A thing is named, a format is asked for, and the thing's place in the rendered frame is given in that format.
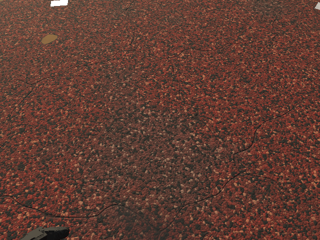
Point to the robot left hand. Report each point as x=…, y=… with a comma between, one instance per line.
x=50, y=233

